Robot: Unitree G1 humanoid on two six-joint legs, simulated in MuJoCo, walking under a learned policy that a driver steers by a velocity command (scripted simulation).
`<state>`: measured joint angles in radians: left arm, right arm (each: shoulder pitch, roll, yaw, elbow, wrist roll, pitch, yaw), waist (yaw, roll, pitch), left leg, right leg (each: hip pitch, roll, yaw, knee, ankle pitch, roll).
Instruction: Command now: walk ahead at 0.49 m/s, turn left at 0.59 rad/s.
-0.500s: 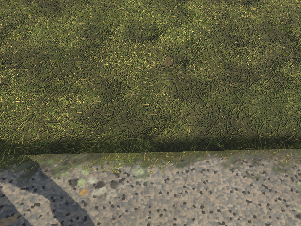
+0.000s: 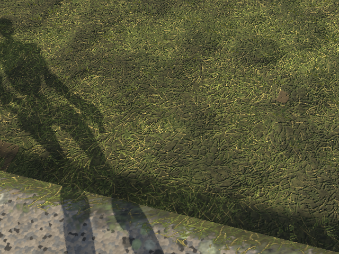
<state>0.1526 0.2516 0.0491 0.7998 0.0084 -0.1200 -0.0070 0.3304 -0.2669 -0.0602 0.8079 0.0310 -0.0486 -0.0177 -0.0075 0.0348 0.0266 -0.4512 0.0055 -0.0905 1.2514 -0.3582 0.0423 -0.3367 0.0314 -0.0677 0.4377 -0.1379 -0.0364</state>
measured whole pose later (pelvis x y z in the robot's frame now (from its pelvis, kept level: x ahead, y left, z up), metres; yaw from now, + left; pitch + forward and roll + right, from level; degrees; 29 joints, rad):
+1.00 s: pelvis +0.24 +0.03 +0.01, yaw -10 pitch +3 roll +3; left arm 0.30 0.26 0.06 0.74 -0.01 0.01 0.03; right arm 0.10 -0.30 -0.10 0.80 0.00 0.01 -0.04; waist 0.02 0.04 0.00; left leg -0.58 0.00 -0.02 1.04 -0.29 -0.02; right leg -0.27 0.02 0.04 0.46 -0.24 -0.07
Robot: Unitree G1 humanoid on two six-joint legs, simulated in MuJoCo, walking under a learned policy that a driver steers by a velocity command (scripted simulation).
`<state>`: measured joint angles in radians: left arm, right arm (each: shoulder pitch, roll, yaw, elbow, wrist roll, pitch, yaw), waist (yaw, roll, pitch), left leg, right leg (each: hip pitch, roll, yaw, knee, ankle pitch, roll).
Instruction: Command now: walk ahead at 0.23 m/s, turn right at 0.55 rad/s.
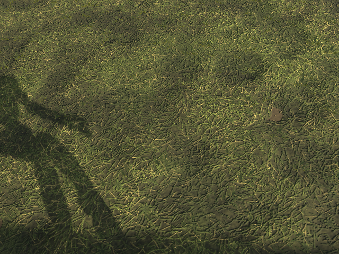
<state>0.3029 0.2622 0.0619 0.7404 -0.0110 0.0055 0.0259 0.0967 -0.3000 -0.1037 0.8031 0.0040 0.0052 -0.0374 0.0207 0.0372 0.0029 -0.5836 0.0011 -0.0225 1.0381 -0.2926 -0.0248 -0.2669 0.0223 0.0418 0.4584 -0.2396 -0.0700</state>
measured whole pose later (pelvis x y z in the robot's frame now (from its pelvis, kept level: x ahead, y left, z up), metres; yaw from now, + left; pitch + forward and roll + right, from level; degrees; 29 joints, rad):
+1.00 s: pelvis +0.39 -0.07 -0.04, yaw -12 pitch +3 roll -2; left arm 0.45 0.24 0.05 0.80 0.00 -0.11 0.00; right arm 0.15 -0.30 -0.07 0.73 0.02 -0.04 0.04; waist 0.04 0.04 -0.01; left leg -0.75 0.03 -0.10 0.95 0.13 0.07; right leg -0.23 -0.04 -0.15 0.74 -0.55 0.00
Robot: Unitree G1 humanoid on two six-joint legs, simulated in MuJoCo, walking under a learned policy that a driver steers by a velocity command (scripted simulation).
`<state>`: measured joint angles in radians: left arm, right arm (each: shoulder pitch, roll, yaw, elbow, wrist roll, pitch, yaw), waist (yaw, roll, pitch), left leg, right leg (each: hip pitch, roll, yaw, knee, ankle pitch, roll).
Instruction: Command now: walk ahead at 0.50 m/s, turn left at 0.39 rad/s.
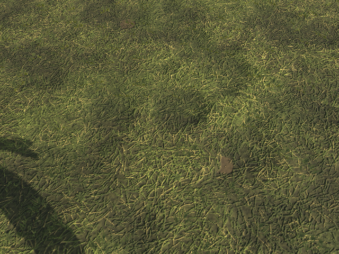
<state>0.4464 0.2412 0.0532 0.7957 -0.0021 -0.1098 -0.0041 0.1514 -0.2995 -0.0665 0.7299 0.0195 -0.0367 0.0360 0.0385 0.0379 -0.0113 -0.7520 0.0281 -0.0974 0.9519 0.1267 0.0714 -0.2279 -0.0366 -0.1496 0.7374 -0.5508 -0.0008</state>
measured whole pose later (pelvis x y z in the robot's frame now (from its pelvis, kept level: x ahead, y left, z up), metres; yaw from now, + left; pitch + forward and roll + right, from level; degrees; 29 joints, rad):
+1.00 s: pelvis +0.57 +0.11 -0.15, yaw +25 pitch +3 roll -1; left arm 0.42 0.27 0.08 0.80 -0.03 -0.07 -0.01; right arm 0.02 -0.25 -0.04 0.69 0.01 -0.07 0.03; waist 0.11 0.02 0.02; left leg -0.53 0.03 -0.05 0.57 -0.11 0.00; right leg -0.12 0.01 0.02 0.36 -0.29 -0.01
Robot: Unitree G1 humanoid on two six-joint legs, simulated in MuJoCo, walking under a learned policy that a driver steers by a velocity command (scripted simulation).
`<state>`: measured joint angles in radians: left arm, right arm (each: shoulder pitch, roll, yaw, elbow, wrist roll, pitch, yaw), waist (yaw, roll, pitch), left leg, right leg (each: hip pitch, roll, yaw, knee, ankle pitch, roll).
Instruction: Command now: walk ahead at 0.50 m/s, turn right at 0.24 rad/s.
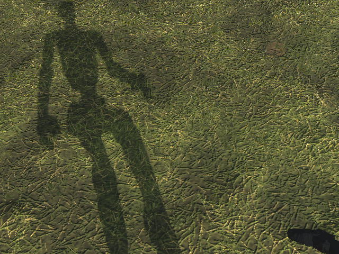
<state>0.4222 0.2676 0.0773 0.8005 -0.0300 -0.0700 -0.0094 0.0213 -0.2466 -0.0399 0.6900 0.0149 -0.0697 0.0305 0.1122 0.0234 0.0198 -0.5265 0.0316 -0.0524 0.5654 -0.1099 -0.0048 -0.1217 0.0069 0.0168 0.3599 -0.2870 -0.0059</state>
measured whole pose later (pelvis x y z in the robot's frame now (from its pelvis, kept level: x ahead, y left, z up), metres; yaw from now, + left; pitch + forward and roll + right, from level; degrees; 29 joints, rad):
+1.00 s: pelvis +0.51 -0.12 -0.01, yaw -34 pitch +2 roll +0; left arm 0.36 0.30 0.07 0.70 -0.02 -0.04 0.01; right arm 0.01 -0.28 -0.03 0.69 0.00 -0.10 0.02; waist 0.09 0.04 0.02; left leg -0.53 0.01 -0.09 0.51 -0.01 -0.04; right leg -0.11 0.12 0.20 0.45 -0.35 -0.07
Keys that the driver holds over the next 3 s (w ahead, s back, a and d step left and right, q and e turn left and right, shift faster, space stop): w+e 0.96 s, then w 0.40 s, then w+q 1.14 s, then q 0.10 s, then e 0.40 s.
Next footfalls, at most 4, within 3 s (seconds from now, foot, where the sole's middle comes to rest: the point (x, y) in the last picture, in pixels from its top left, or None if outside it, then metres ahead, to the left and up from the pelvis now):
0.06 left None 0.17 0.13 -0.78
0.56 right None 0.42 -0.18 -0.78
1.04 left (227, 191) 0.74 -0.12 -0.78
1.54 right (313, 189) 0.79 -0.48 -0.78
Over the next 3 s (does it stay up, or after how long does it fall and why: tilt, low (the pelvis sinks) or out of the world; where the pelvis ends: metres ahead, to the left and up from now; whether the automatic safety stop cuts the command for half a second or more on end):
stays up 1.35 -0.53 -0.01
